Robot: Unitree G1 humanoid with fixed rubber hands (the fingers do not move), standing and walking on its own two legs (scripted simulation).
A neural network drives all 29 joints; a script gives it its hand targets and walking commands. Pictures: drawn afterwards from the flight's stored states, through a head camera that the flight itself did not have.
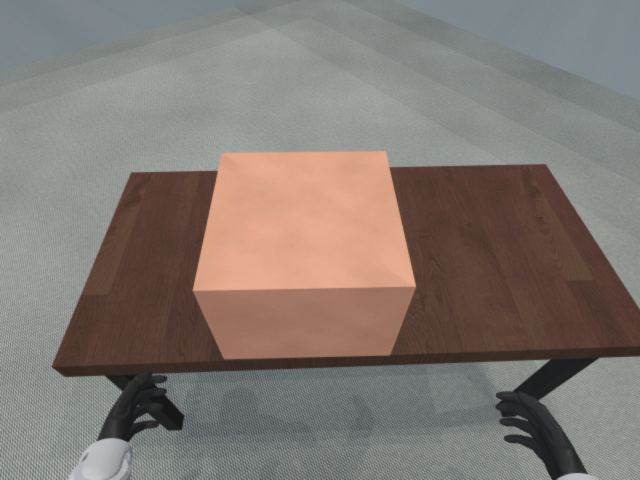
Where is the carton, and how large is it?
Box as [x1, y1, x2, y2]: [193, 151, 415, 358]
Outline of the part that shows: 385,151 264,152 221,154 196,272 193,292 224,358 390,354 413,293 415,284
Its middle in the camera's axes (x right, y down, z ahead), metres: -0.02 +0.02 +0.69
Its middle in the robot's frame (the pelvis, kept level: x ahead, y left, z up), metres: +0.49 +0.05 -0.08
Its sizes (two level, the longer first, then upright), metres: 0.299 0.293 0.229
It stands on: a table, 0.57 m high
